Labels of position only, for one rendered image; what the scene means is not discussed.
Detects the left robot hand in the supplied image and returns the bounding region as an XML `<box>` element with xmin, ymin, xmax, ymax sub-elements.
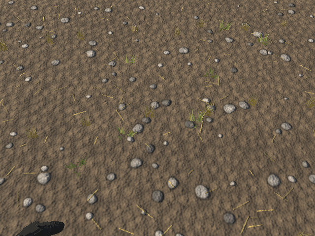
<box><xmin>16</xmin><ymin>221</ymin><xmax>65</xmax><ymax>236</ymax></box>

